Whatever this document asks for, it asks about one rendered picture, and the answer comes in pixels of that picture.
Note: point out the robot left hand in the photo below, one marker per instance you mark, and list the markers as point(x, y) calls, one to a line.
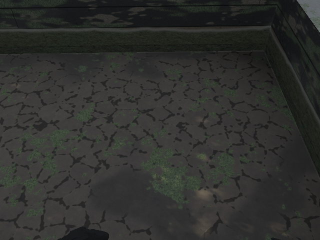
point(82, 233)

